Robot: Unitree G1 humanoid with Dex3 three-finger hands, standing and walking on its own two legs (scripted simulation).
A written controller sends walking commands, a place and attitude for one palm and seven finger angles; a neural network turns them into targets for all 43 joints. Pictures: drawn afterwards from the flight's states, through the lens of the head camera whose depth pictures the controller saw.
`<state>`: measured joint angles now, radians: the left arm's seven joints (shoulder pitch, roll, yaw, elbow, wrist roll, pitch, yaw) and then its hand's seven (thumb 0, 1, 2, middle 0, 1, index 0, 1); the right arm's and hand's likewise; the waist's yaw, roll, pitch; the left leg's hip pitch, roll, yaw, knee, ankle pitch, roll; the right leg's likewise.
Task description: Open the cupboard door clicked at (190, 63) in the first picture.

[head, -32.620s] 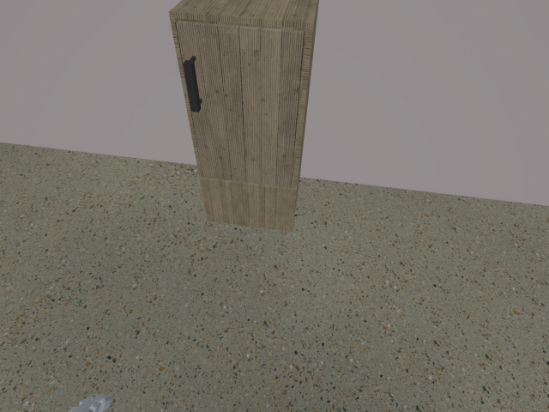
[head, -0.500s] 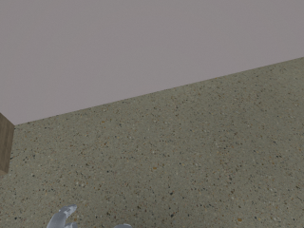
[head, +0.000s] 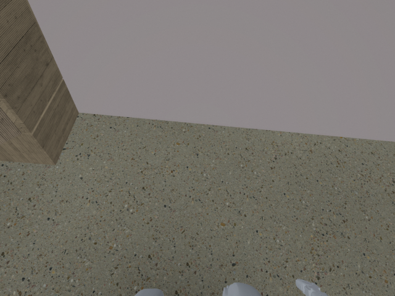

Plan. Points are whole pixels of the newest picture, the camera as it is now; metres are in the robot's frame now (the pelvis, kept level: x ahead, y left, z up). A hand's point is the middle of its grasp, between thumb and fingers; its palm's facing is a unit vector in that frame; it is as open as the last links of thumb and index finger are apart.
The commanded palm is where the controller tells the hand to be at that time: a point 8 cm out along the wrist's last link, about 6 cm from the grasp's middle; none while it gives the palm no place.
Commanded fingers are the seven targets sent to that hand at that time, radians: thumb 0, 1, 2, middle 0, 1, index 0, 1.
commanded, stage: turn to face it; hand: left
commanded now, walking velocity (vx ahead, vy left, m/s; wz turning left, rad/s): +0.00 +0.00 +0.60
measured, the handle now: out of the picture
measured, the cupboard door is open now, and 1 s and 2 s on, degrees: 49 49 49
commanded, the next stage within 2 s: take the last steps up to it in 1.28 s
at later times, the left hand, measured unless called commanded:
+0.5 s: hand out of the picture +0.05 +0.15 -0.14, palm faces +0.28 -0.93 -0.25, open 7.4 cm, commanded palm none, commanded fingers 0.00 0.90 0.90 -0.20 -0.30 -0.20 -0.30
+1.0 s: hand out of the picture -0.01 +0.21 -0.15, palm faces +0.57 -0.78 -0.25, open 7.4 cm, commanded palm none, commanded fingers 0.00 0.90 0.90 -0.20 -0.30 -0.20 -0.30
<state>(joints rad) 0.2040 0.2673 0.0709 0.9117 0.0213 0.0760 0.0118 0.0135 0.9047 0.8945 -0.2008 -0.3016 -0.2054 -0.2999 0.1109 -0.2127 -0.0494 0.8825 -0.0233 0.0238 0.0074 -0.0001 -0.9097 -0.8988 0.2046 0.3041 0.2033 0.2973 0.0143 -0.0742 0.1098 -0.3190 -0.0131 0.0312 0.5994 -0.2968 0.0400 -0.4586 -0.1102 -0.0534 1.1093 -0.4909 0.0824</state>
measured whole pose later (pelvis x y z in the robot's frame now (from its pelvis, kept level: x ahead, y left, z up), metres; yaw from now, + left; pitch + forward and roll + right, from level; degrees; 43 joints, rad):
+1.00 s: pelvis +0.02 -0.03 +0.01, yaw +35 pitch +1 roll -2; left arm 0.15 0.27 0.07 0.86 0.02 0.06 0.01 0.01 0.91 0.90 -0.20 -0.30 -0.20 -0.30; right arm 0.17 -0.20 -0.04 0.91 -0.03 0.03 0.01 0.00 -0.91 -0.90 0.21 0.30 0.21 0.30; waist 0.00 -0.02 0.07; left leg -0.32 -0.03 -0.07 0.49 -0.19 0.04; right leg -0.46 -0.07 0.01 0.96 -0.41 0.09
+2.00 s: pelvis +0.10 +0.04 +0.01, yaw +51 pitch +0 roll +1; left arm 0.12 0.19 0.04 0.96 0.03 0.01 -0.02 0.01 0.91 0.90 -0.20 -0.30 -0.20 -0.30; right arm 0.45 -0.14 -0.01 1.10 -0.03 -0.05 -0.02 0.00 -0.91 -0.90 0.21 0.30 0.20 0.30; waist -0.04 -0.02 0.05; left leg 0.03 -0.08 0.03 0.28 -0.31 0.07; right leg -0.50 -0.09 -0.07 0.78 -0.25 0.02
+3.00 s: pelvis +0.21 +0.35 +0.01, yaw +52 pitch -1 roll +1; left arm 0.15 0.19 0.06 0.97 0.03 0.00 0.00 0.01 0.91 0.90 -0.19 -0.30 -0.20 -0.30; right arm 0.33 -0.17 -0.03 1.08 -0.03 -0.05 -0.02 -0.01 -0.93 -0.90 0.20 0.30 0.20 0.30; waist 0.00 -0.04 0.04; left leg -0.12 -0.05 0.18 0.34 -0.22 0.09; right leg -0.49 -0.09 -0.05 0.82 -0.26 0.00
